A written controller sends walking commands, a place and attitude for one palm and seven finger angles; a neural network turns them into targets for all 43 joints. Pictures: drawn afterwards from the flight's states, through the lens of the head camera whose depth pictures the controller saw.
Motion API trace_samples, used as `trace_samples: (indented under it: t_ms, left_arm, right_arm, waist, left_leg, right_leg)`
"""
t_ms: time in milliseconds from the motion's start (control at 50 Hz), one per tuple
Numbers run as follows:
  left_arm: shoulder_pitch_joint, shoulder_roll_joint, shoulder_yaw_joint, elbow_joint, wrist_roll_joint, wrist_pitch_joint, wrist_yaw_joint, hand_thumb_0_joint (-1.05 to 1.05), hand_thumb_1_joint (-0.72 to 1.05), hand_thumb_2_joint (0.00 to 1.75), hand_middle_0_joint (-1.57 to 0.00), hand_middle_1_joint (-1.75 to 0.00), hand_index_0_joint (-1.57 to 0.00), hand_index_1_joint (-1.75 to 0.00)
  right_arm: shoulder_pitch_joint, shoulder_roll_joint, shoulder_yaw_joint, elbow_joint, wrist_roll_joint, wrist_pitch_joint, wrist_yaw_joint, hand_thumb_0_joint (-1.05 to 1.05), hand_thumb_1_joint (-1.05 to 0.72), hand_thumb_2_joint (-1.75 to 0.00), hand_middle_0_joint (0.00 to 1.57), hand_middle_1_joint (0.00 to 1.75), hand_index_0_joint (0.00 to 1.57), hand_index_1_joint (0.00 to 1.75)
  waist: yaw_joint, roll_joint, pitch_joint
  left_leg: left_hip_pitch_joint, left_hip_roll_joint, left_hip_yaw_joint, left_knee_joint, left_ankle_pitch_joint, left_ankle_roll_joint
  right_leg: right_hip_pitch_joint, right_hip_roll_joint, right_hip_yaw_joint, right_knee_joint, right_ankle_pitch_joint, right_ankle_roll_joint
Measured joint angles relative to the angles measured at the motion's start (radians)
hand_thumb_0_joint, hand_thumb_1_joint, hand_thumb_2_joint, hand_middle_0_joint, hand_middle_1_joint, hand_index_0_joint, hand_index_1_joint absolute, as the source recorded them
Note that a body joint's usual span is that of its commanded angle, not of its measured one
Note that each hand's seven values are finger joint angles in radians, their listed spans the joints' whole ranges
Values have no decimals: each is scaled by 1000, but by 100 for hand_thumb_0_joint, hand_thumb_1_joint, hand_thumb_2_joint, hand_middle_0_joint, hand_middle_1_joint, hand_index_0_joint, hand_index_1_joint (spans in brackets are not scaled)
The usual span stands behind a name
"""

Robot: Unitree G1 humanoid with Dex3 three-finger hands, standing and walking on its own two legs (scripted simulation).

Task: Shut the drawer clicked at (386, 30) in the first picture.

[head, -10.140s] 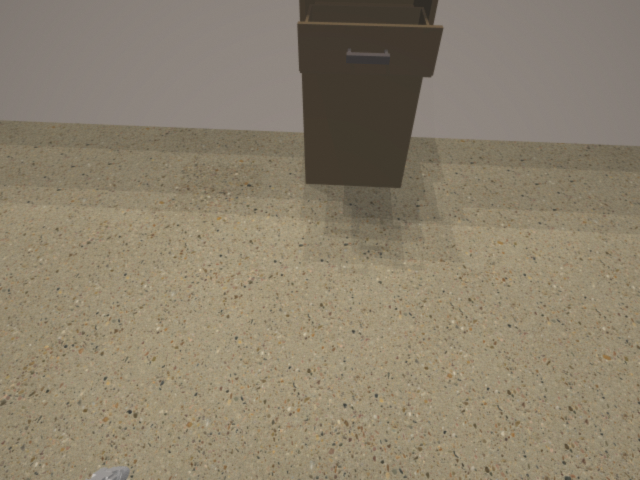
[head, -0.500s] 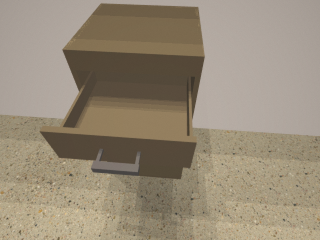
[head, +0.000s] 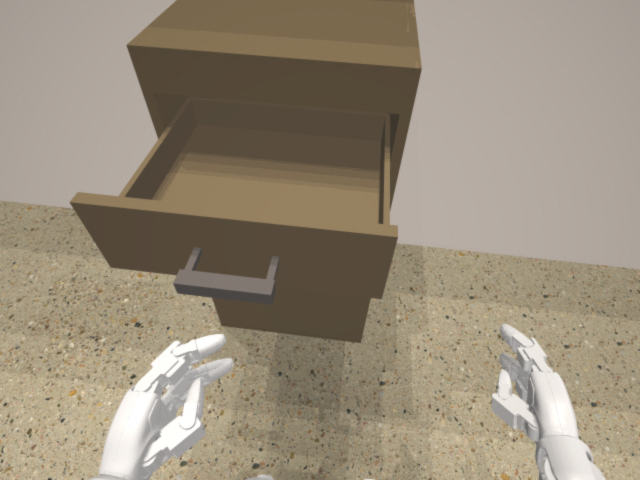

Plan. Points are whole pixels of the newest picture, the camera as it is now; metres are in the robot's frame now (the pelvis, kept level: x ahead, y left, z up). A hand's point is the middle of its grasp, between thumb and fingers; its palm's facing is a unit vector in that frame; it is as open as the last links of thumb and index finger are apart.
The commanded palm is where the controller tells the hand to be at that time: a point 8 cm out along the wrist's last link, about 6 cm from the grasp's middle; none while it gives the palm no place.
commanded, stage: raise the hand and make a fist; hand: left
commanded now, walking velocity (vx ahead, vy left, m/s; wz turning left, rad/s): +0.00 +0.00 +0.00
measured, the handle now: (230, 273) +0.37 +0.15 +0.05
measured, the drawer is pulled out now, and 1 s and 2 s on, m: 0.28 0.28 0.28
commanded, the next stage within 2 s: bring the fist close to the handle in 1.50 s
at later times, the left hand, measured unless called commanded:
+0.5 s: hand (186, 393) +0.20 +0.15 +0.09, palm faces -0.05 -1.00 -0.02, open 3.6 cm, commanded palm +0.16 +0.20 +0.09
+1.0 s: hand (188, 380) +0.19 +0.13 +0.14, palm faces -0.06 -1.00 -0.05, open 3.2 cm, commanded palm +0.16 +0.18 +0.15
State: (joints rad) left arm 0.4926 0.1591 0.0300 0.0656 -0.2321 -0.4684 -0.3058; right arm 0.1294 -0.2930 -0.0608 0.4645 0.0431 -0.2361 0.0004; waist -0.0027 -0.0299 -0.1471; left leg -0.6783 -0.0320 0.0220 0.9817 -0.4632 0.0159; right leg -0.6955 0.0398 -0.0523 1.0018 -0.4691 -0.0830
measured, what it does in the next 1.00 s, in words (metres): stands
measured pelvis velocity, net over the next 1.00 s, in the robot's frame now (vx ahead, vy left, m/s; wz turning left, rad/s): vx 0.03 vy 0.02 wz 0.02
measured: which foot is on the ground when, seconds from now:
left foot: down 0.00-1.00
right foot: down 0.00-1.00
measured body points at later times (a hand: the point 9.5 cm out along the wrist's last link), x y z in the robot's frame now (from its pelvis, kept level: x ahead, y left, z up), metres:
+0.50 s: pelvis +0.02 +0.02 +0.01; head +0.05 +0.00 +0.45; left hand +0.19 +0.20 +0.09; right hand +0.17 -0.21 -0.08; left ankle +0.02 +0.11 -0.68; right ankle +0.02 -0.07 -0.68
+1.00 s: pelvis +0.03 +0.02 +0.02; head +0.03 +0.00 +0.47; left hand +0.19 +0.19 +0.14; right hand +0.24 -0.18 -0.03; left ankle +0.02 +0.11 -0.68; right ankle +0.02 -0.07 -0.68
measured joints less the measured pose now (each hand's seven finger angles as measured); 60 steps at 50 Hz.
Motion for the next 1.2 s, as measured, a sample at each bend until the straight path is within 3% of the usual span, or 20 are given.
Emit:
trace_samples:
  t_ms: [40,100,200,280,340,400,480,560,700,980,1200]
  left_arm:
    - [50,6,-1,-41,6,36,39,1,90,90,-47,-59,-47,-60]
    - [96,22,4,-120,18,30,96,1,90,90,-53,-66,-53,-66]
    - [46,36,-19,-209,16,3,77,1,90,90,-63,-76,-63,-77]
    - [1,42,-38,-231,19,109,46,1,90,90,-71,-85,-71,-85]
    - [21,38,-35,-251,14,182,72,1,90,90,-77,-92,-77,-92]
    - [66,29,-28,-290,14,195,116,1,90,90,-83,-98,-83,-98]
    - [128,15,-42,-355,24,164,155,1,90,90,-90,-107,-91,-107]
    - [173,8,-79,-409,47,150,172,1,90,90,-98,-115,-99,-116]
    - [194,19,-108,-474,75,181,202,1,90,90,-113,-131,-113,-131]
    - [214,19,-131,-584,78,285,189,1,90,90,-136,-156,-136,-156]
    - [188,19,-114,-619,62,332,179,1,90,90,-139,-160,-140,-160]
  right_arm:
    - [-2,7,3,-36,-1,13,-9,1,-91,-90,20,30,20,30]
    - [10,25,25,-54,-11,13,-13,1,-90,-90,20,30,20,30]
    - [37,63,89,-15,-13,11,-7,1,-90,-90,20,30,20,30]
    - [84,102,123,21,-2,43,-11,1,-90,-90,20,30,21,30]
    - [129,116,127,36,3,58,-17,1,-90,-90,21,30,21,30]
    - [166,110,116,44,2,53,-18,1,-90,-90,21,30,21,30]
    - [189,77,88,43,-1,34,-13,1,-90,-90,21,30,21,30]
    - [181,46,62,29,0,29,-11,1,-90,-90,20,30,21,30]
    - [140,40,51,-20,4,44,-13,1,-90,-90,20,30,20,30]
    - [120,79,113,-62,9,71,0,1,-90,-90,20,30,20,30]
    - [151,61,117,-14,15,49,-1,1,-90,-90,20,30,21,30]
  waist:
    - [15,5,3]
    - [34,19,4]
    - [40,56,17]
    - [26,71,24]
    - [6,80,25]
    - [-7,80,24]
    - [-16,80,26]
    - [-14,76,26]
    - [-2,75,17]
    - [28,97,16]
    - [22,99,26]
  left_leg:
    - [-21,2,-15,31,-14,-1]
    - [-55,6,-41,72,-30,-2]
    - [-94,7,-70,114,-42,-3]
    - [-72,8,-57,82,-32,2]
    - [-35,7,-39,36,-20,9]
    - [-5,5,-24,1,-13,15]
    - [9,1,-17,-12,-15,21]
    - [13,-3,-14,-8,-23,27]
    - [45,-5,-15,-15,-32,30]
    - [146,-9,-28,-82,-14,27]
    - [210,-6,-31,-142,11,18]
  right_leg:
    - [-10,2,-16,16,-11,-3]
    - [-27,5,-44,32,-20,-5]
    - [-46,7,-73,45,-26,-4]
    - [-29,8,-58,17,-13,4]
    - [-1,8,-39,-19,-1,11]
    - [21,7,-22,-45,7,17]
    - [33,3,-14,-54,5,23]
    - [37,-1,-11,-50,-4,28]
    - [70,-2,-10,-59,-12,32]
    - [176,-4,-19,-128,2,30]
    - [236,0,-18,-179,22,22]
